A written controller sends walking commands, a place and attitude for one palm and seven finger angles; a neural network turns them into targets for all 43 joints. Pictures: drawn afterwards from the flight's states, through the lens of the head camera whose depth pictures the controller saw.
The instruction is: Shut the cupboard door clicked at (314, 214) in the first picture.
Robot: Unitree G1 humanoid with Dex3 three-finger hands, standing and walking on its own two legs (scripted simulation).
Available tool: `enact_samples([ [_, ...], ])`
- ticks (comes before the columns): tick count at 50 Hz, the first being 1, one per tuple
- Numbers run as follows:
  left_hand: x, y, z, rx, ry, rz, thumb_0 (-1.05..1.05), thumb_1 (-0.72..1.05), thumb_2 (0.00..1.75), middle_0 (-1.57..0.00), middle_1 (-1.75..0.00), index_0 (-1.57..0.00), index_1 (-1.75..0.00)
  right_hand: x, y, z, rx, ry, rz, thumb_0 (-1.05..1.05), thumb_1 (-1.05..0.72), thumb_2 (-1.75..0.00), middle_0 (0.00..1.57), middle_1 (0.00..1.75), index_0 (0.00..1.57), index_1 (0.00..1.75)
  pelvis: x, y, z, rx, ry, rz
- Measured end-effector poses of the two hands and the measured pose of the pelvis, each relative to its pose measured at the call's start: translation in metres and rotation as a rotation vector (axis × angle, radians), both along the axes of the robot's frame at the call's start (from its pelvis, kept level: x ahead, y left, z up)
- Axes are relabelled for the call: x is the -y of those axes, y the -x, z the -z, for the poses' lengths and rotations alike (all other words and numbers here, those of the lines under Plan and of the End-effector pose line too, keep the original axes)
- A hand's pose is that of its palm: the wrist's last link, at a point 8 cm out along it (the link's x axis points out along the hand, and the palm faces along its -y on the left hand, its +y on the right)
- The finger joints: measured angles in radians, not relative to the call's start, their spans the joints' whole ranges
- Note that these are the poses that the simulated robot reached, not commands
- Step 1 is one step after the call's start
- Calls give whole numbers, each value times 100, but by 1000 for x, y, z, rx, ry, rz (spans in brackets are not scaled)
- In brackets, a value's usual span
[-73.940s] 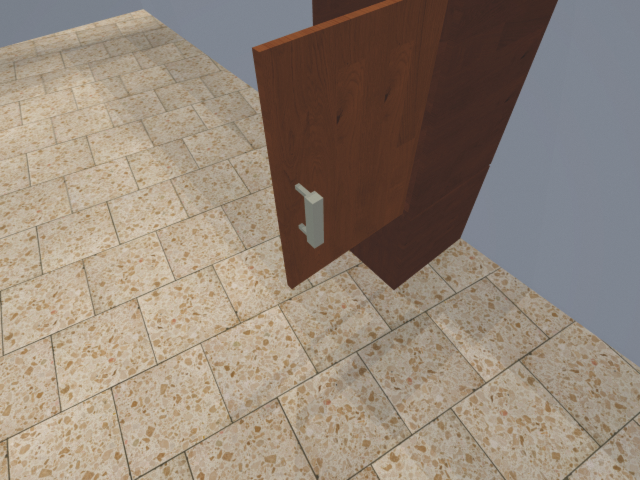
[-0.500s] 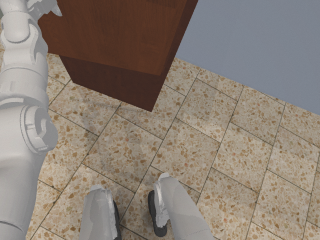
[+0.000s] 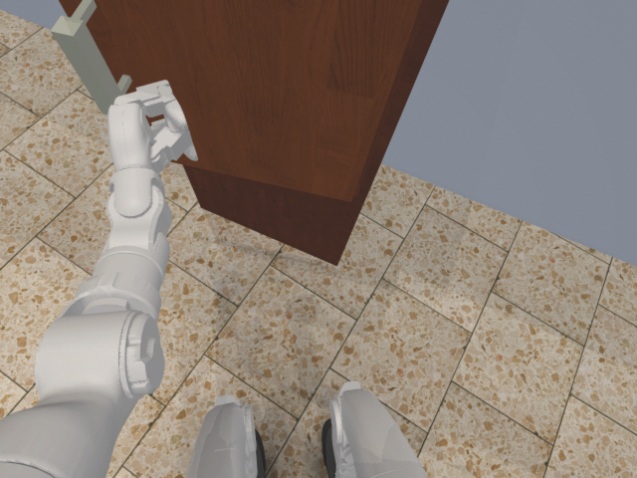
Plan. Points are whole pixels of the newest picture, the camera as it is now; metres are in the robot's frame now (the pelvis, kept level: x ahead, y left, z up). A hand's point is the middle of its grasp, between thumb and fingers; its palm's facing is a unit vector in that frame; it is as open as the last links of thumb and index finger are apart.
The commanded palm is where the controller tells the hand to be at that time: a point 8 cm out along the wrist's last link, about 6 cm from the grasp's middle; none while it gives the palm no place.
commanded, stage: pull the fist back off the door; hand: left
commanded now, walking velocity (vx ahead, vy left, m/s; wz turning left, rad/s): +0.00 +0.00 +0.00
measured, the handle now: (101, 60) +0.64 +0.21 +0.04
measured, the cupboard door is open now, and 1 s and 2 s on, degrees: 11 11 11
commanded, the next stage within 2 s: draw the hand back to the body in 0.20 s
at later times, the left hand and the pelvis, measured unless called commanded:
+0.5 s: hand (165, 148) +0.48 +0.12 +0.07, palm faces +0.09 -0.99 -0.06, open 3.1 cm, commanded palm +0.42 +0.17 +0.09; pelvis +0.00 +0.00 +0.02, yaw +0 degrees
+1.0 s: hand (9, 260) +0.33 +0.19 +0.17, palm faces +0.15 -0.96 -0.23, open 3.1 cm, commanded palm +0.29 +0.24 +0.19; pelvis +0.02 +0.00 +0.10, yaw +1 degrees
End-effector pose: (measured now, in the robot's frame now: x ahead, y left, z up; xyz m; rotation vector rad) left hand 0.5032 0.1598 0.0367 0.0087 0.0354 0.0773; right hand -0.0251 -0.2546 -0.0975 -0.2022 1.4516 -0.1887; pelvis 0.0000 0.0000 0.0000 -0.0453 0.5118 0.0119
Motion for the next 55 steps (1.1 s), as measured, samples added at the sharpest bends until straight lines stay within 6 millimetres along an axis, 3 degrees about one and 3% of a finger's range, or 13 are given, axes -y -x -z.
enact_samples([
  [7,10,21,-6,79,-5,18,2,90,90,-130,-150,-130,-150,11,-45,2,92,37,-42,0,-91,-90,20,30,20,30,-2,-2,-2,19,-1,-10],
  [13,12,23,-13,41,-38,18,2,89,90,-130,-150,-131,-150,6,-68,6,159,20,-53,0,-91,-90,20,30,20,30,-2,0,-4,43,-8,-12],
  [21,2,26,-23,85,-11,-16,2,89,90,-130,-150,-130,-149,-4,-60,10,157,-11,-31,0,-91,-90,20,30,20,30,1,3,-5,49,-16,0],
  [26,-16,57,-43,87,-66,-5,2,90,90,-129,-150,-130,-149,-10,-54,0,152,-53,14,0,-91,-90,20,30,20,30,0,-2,-22,97,-26,16],
  [30,-31,92,-64,48,-47,-22,2,90,90,-130,-150,-130,-149,-12,-63,-19,190,-67,14,1,-91,-90,20,30,20,30,2,-8,-44,164,-31,15],
  [37,-47,129,-104,115,-31,-22,2,90,90,-130,-150,-130,-150,0,-109,-58,357,-7,-57,1,-91,-90,20,30,20,30,5,-11,-67,258,-28,-13],
  [43,-56,160,-116,79,-63,24,2,90,90,-126,-146,-127,-146,5,-156,-87,526,25,-81,1,-91,-90,20,30,20,30,2,-12,-78,321,-32,-9],
  [49,-74,201,-139,-8,-206,-56,2,89,90,-115,-134,-116,-133,-11,-200,-115,642,17,-75,1,-91,-90,20,30,20,30,-1,-21,-97,401,-43,-6],
  [55,-101,227,-173,6,-265,-175,2,89,90,-101,-118,-101,-117,-38,-234,-133,720,-29,-140,1,-91,-90,20,30,20,30,-4,-27,-110,469,-46,-19],
])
